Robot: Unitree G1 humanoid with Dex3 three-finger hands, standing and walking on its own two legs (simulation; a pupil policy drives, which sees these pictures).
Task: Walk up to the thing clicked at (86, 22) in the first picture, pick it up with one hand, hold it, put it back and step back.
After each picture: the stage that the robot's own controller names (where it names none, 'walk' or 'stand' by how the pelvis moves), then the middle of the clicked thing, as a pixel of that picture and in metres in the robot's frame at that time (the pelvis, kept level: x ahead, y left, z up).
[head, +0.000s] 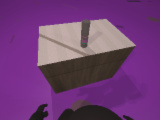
stand; (84, 35) +0.68 +0.06 +0.09
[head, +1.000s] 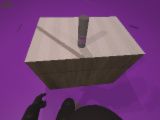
sink last; (82, 33) +0.60 +0.08 +0.12
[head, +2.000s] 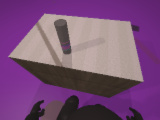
rise first; (64, 39) +0.48 +0.21 +0.12
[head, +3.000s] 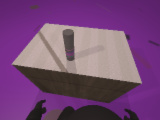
stand; (69, 47) +0.48 +0.16 +0.10
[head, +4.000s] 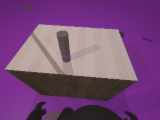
stand; (64, 48) +0.46 +0.19 +0.09
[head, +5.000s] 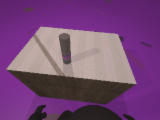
stand; (65, 50) +0.46 +0.18 +0.08
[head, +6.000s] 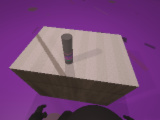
stand; (68, 50) +0.46 +0.17 +0.08
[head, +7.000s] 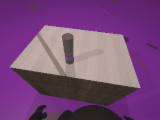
stand; (68, 50) +0.46 +0.16 +0.08
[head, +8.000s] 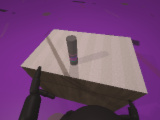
rise first; (72, 52) +0.46 +0.16 +0.09
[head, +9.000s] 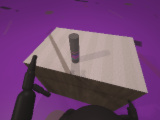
go down; (74, 50) +0.48 +0.15 +0.09
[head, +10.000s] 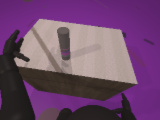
go down; (64, 46) +0.48 +0.15 +0.10
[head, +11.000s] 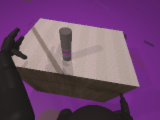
go down; (66, 46) +0.47 +0.15 +0.10
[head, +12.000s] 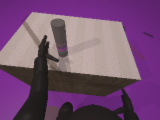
close in; (61, 41) +0.47 +0.16 +0.13
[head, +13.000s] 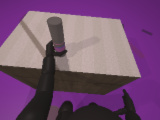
close; (58, 40) +0.47 +0.17 +0.14
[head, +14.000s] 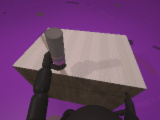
lift; (57, 53) +0.32 +0.18 +0.22
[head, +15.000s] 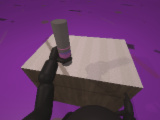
hold; (63, 45) +0.34 +0.15 +0.27
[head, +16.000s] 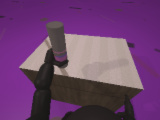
hold; (59, 48) +0.32 +0.17 +0.25
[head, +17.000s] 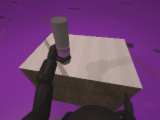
crouch; (62, 44) +0.34 +0.15 +0.27
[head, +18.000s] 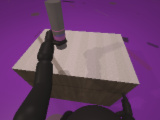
crouch; (58, 28) +0.45 +0.18 +0.29
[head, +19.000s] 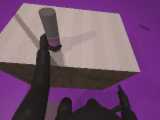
lower; (52, 34) +0.49 +0.19 +0.15
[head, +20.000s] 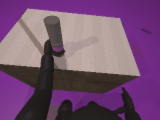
lower; (56, 40) +0.46 +0.18 +0.15
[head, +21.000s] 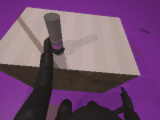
lower; (56, 38) +0.48 +0.18 +0.15
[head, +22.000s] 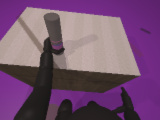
lower; (56, 38) +0.47 +0.18 +0.15
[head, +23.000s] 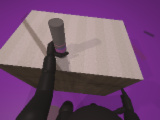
open; (59, 41) +0.45 +0.17 +0.14
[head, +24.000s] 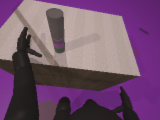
rise; (57, 35) +0.47 +0.17 +0.15
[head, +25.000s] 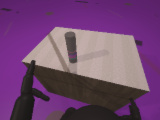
sink last; (71, 49) +0.47 +0.17 +0.11
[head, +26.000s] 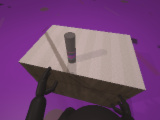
stand; (71, 49) +0.46 +0.16 +0.09
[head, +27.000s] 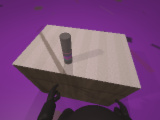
stand; (67, 50) +0.45 +0.18 +0.09
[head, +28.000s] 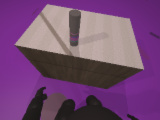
walk; (74, 31) +0.57 +0.12 +0.11
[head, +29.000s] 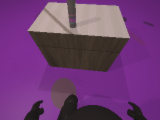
walk; (72, 13) +0.83 +0.20 +0.12
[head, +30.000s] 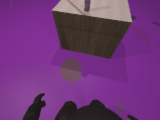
walk; out of the picture +1.20 +0.11 +0.12
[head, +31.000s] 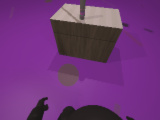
stand; (82, 9) +1.21 +0.14 +0.10
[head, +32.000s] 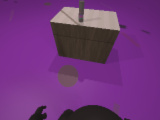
stand; (81, 12) +1.23 +0.15 +0.08
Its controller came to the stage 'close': yes
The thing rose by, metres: 0.21
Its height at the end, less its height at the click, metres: +0.00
